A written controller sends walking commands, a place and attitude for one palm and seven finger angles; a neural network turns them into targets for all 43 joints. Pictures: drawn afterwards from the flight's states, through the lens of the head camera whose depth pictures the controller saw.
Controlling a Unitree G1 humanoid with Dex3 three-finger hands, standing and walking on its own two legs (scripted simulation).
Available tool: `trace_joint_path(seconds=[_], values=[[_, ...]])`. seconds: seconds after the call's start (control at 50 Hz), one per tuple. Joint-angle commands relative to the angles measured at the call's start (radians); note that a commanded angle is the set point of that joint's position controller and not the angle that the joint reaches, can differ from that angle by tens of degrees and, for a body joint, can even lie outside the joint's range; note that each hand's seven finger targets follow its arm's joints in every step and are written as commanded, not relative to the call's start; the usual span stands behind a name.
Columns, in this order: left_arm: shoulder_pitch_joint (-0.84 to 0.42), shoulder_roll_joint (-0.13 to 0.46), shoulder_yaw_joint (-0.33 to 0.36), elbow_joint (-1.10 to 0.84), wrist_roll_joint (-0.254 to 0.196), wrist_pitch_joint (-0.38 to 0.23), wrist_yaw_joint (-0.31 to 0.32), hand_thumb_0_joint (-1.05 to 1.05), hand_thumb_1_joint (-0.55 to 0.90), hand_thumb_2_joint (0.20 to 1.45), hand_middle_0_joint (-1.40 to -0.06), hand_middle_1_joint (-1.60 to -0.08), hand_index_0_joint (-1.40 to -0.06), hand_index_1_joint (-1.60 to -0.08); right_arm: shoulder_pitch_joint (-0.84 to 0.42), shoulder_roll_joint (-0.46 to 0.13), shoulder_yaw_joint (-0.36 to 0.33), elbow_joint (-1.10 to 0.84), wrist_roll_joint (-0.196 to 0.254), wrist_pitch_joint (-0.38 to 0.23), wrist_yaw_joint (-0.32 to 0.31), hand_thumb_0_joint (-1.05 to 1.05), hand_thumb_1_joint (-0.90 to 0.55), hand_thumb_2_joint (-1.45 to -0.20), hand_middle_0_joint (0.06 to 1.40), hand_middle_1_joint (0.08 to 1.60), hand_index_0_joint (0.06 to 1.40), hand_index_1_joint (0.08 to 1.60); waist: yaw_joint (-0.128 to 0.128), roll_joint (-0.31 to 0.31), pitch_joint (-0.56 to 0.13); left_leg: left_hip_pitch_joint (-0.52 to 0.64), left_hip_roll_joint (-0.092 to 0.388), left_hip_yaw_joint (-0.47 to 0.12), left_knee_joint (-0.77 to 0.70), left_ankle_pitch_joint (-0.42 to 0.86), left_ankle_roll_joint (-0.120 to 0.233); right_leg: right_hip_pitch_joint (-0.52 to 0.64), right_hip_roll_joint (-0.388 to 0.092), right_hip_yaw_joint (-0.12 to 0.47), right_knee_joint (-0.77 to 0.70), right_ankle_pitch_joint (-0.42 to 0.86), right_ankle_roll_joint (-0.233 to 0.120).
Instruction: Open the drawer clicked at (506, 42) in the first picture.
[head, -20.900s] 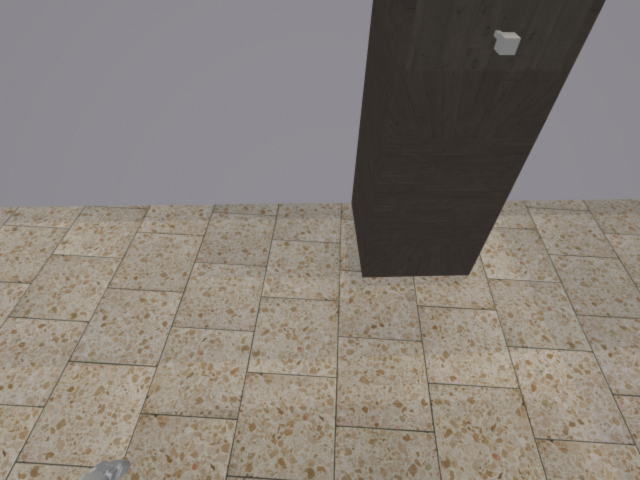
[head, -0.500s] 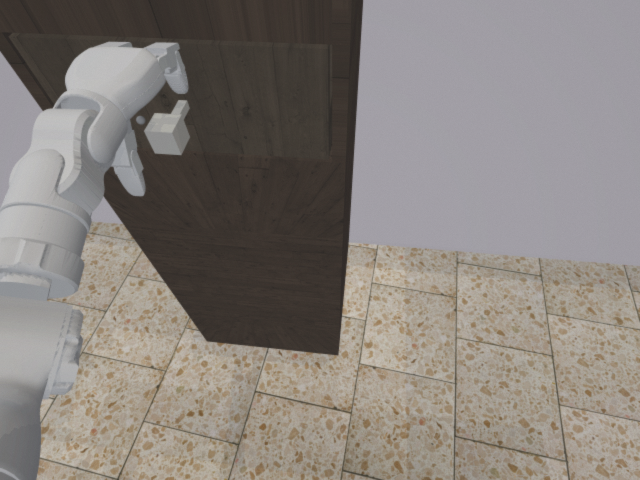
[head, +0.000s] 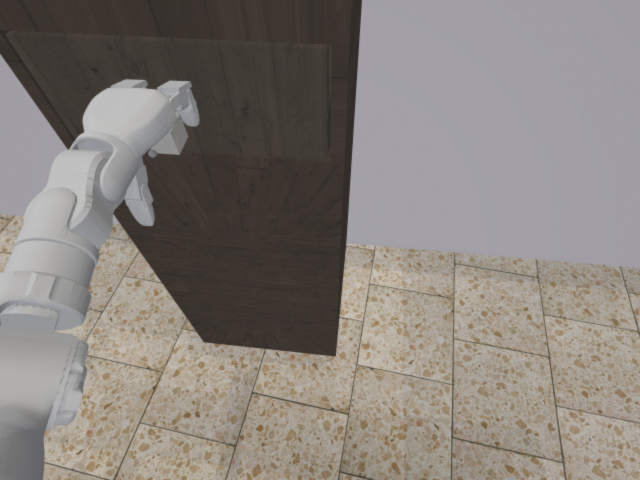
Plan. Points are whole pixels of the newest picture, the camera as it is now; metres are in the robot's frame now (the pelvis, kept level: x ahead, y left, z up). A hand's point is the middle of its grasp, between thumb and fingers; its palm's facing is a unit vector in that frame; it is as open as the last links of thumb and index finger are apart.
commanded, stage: lower the fingers behind the handle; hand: left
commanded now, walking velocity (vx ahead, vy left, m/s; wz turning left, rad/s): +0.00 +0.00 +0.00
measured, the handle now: (171, 123) +0.51 +0.21 +0.16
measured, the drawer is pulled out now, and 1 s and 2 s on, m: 0.00 0.00 0.03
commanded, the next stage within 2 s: close the thumb around the handle in 0.56 s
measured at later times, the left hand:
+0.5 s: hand (154, 160) +0.46 +0.23 +0.14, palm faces -0.01 -0.01 -1.00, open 14.0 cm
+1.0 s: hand (152, 161) +0.45 +0.23 +0.14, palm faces +0.00 -0.01 -1.00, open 10.7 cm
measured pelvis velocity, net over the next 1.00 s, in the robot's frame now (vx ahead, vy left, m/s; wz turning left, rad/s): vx -0.01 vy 0.00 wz -0.01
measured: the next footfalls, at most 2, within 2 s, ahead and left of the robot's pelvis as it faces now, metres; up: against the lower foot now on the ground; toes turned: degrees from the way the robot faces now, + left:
none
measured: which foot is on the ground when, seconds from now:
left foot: down 0.00-1.00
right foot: down 0.00-1.00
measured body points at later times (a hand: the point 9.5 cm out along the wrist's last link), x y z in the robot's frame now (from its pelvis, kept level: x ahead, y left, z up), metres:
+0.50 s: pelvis -0.01 +0.00 +0.00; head +0.05 -0.01 +0.44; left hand +0.45 +0.23 +0.20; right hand +0.07 -0.27 -0.13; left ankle -0.05 +0.07 -0.73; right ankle +0.00 -0.11 -0.73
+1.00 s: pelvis -0.01 +0.00 +0.00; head +0.04 -0.01 +0.45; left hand +0.45 +0.23 +0.20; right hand +0.07 -0.26 -0.13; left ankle -0.05 +0.07 -0.73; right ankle +0.00 -0.11 -0.73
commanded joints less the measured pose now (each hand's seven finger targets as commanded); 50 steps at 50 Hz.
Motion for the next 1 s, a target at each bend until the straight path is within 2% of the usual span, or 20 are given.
trace_joint_path(seconds=[0.0,0.1,0.16,0.22,0.28,0.32,0.36,0.4,0.44,0.54,0.56,0.62,0.64,0.7,0.72,0.78,0.82,0.9,0.94,0.98], values=[[-0.433,0.265,0.115,-0.192,-0.001,0.018,0.041,0.0,-0.5,0.3,-0.3,-1.2,-0.3,-1.2,0.028,-0.137,-0.051,-0.1,-0.004,-0.025,-0.009,0.0,-0.9,-0.9,0.2,0.3,0.2,0.3,-0.003,-0.002,-0.429,0.167,0.046,-0.038,-0.004,0.627,-0.043,0.237,-0.002,0.027,0.003,0.343,-0.026],[-0.38,0.281,0.135,-0.128,-0.005,0.02,0.037,0.0,-0.5,0.3,-0.3,-1.2,-0.3,-1.2,0.024,-0.142,-0.045,-0.104,0.001,-0.02,-0.02,0.0,-0.9,-0.9,0.2,0.3,0.2,0.3,-0.009,-0.064,-0.355,0.096,0.041,-0.026,-0.015,0.528,-0.031,0.25,-0.003,0.027,-0.001,0.329,-0.024],[-0.431,0.244,0.092,-0.158,0.006,0.004,0.045,0.0,-0.5,0.3,-0.3,-1.2,-0.3,-1.2,0.023,-0.138,-0.046,-0.104,0.0,-0.025,-0.022,0.0,-0.9,-0.9,0.2,0.3,0.2,0.3,-0.019,-0.023,-0.355,0.106,0.04,-0.029,-0.015,0.493,-0.033,0.215,-0.003,0.027,0.0,0.295,-0.027],[-0.418,0.299,0.139,-0.135,0.024,0.004,0.058,0.0,-0.5,0.3,-0.3,-1.2,-0.3,-1.2,0.034,-0.14,-0.048,-0.099,-0.004,-0.027,-0.023,0.0,-0.9,-0.9,0.2,0.3,0.2,0.3,-0.008,-0.011,-0.387,0.105,0.04,-0.029,-0.008,0.506,-0.036,0.23,-0.001,0.029,0.01,0.297,-0.03],[-0.41,0.277,0.127,-0.127,0.009,0.004,0.053,0.0,-0.5,0.3,-0.3,-1.2,-0.3,-1.2,0.037,-0.14,-0.051,-0.103,-0.003,-0.03,-0.026,0.0,-0.9,-0.9,0.2,0.3,0.2,0.3,-0.013,-0.031,-0.384,0.098,0.041,-0.023,-0.01,0.494,-0.033,0.242,-0.003,0.029,0.004,0.299,-0.028],[-0.398,0.307,0.149,-0.116,0.007,0.005,0.055,0.0,-0.5,0.3,-0.3,-1.2,-0.3,-1.2,0.034,-0.14,-0.047,-0.104,-0.001,-0.03,-0.028,0.0,-0.9,-0.9,0.2,0.3,0.2,0.3,-0.006,-0.023,-0.377,0.085,0.038,-0.023,-0.014,0.477,-0.031,0.246,-0.004,0.031,0.007,0.302,-0.028],[-0.416,0.27,0.114,-0.112,0.004,0.007,0.053,0.0,-0.5,0.3,-0.3,-1.2,-0.3,-1.2,0.033,-0.139,-0.046,-0.105,0.0,-0.032,-0.03,0.0,-0.9,-0.9,0.2,0.3,0.2,0.3,-0.018,-0.032,-0.355,0.081,0.039,-0.02,-0.016,0.451,-0.03,0.229,-0.004,0.031,0.001,0.29,-0.025],[-0.414,0.313,0.15,-0.108,0.008,0.0,0.055,0.0,-0.5,0.3,-0.3,-1.2,-0.3,-1.2,0.033,-0.143,-0.048,-0.105,0.0,-0.035,-0.032,0.0,-0.9,-0.9,0.2,0.3,0.2,0.3,-0.009,-0.046,-0.363,0.063,0.038,-0.018,-0.018,0.444,-0.028,0.256,-0.006,0.037,0.001,0.296,-0.025],[-0.412,0.314,0.149,-0.115,0.015,-0.001,0.058,0.0,-0.5,0.3,-0.3,-1.2,-0.3,-1.2,0.037,-0.141,-0.047,-0.106,-0.002,-0.035,-0.034,0.0,-0.9,-0.9,0.2,0.3,0.2,0.3,-0.006,-0.024,-0.382,0.071,0.036,-0.016,-0.016,0.458,-0.028,0.259,-0.006,0.037,0.007,0.307,-0.026],[-0.439,0.289,0.119,-0.073,0.016,0.005,0.062,0.0,-0.5,0.3,-0.3,-1.2,-0.3,-1.2,0.041,-0.146,-0.044,-0.099,0.004,-0.038,-0.036,0.0,-0.9,-0.9,0.2,0.3,0.2,0.3,-0.026,-0.033,-0.316,0.055,0.039,-0.023,-0.024,0.393,-0.031,0.197,-0.003,0.026,0.0,0.241,-0.026],[-0.458,0.267,0.096,-0.066,0.016,0.01,0.063,0.0,-0.5,0.3,-0.3,-1.2,-0.3,-1.2,0.044,-0.144,-0.044,-0.097,0.004,-0.041,-0.036,0.0,-0.9,-0.9,0.2,0.3,0.2,0.3,-0.035,-0.027,-0.315,0.063,0.039,-0.022,-0.021,0.381,-0.03,0.182,-0.003,0.028,-0.003,0.23,-0.026],[-0.467,0.32,0.138,-0.073,0.029,0.01,0.072,0.0,-0.5,0.3,-0.3,-1.2,-0.3,-1.2,0.054,-0.147,-0.046,-0.094,0.001,-0.043,-0.037,0.0,-0.9,-0.9,0.2,0.3,0.2,0.3,-0.022,-0.018,-0.373,0.079,0.039,-0.025,-0.014,0.419,-0.032,0.204,-0.003,0.029,0.009,0.251,-0.028],[-0.482,0.283,0.108,-0.089,0.026,0.01,0.07,0.0,-0.5,0.3,-0.3,-1.2,-0.3,-1.2,0.057,-0.143,-0.048,-0.097,-0.001,-0.046,-0.036,0.0,-0.9,-0.9,0.2,0.3,0.2,0.3,-0.027,-0.018,-0.389,0.091,0.038,-0.023,-0.01,0.431,-0.032,0.205,-0.004,0.03,0.007,0.261,-0.026],[-0.449,0.308,0.14,-0.103,0.017,0.003,0.068,0.0,-0.332,0.372,-0.312,-1.218,-0.312,-1.218,0.057,-0.143,-0.05,-0.098,-0.001,-0.042,-0.033,0.0,-0.9,-0.9,0.2,0.3,0.2,0.3,-0.012,0.0,-0.406,0.106,0.04,-0.025,-0.005,0.493,-0.036,0.217,-0.002,0.031,0.012,0.289,-0.028],[-0.453,0.268,0.109,-0.125,0.011,0.003,0.064,0.0,-0.276,0.396,-0.316,-1.224,-0.316,-1.224,0.055,-0.14,-0.051,-0.102,-0.003,-0.042,-0.031,0.0,-0.9,-0.9,0.2,0.3,0.2,0.3,-0.017,-0.007,-0.412,0.121,0.041,-0.026,-0.004,0.506,-0.036,0.214,-0.003,0.028,0.011,0.295,-0.026],[-0.434,0.275,0.124,-0.126,0.005,0.001,0.059,0.0,-0.108,0.468,-0.328,-1.242,-0.328,-1.242,0.054,-0.144,-0.053,-0.1,-0.001,-0.039,-0.03,0.0,-0.9,-0.9,0.2,0.3,0.2,0.3,-0.019,-0.022,-0.391,0.124,0.047,-0.03,-0.005,0.526,-0.038,0.207,0.0,0.025,0.004,0.291,-0.027],[-0.404,0.292,0.142,-0.129,0.009,0.002,0.06,0.0,0.004,0.516,-0.336,-1.254,-0.336,-1.254,0.05,-0.143,-0.051,-0.104,-0.001,-0.037,-0.028,0.0,-0.9,-0.9,0.2,0.3,0.2,0.3,-0.005,-0.031,-0.387,0.114,0.045,-0.032,-0.009,0.533,-0.037,0.221,0.001,0.026,0.009,0.3,-0.026],[-0.392,0.258,0.118,-0.172,0.003,0.002,0.059,0.0,0.228,0.612,-0.352,-1.278,-0.352,-1.278,0.039,-0.139,-0.055,-0.11,0.0,-0.038,-0.023,0.0,-0.9,-0.9,0.2,0.3,0.2,0.3,-0.007,-0.009,-0.381,0.137,0.048,-0.032,-0.008,0.55,-0.039,0.209,0.002,0.028,-0.001,0.294,-0.026],[-0.389,0.284,0.137,-0.139,0.004,0.01,0.059,0.0,0.34,0.66,-0.36,-1.29,-0.36,-1.29,0.037,-0.144,-0.05,-0.105,0.0,-0.037,-0.026,0.0,-0.9,-0.9,0.2,0.3,0.2,0.3,-0.006,-0.047,-0.356,0.105,0.045,-0.027,-0.017,0.484,-0.035,0.218,0.0,0.028,-0.004,0.278,-0.025],[-0.383,0.303,0.155,-0.153,0.002,0.006,0.06,0.0,0.452,0.708,-0.368,-1.302,-0.368,-1.302,0.036,-0.145,-0.051,-0.106,-0.001,-0.038,-0.028,0.0,-0.9,-0.9,0.2,0.3,0.2,0.3,0.002,-0.034,-0.375,0.101,0.043,-0.025,-0.022,0.497,-0.035,0.244,-0.002,0.029,-0.003,0.292,-0.029]])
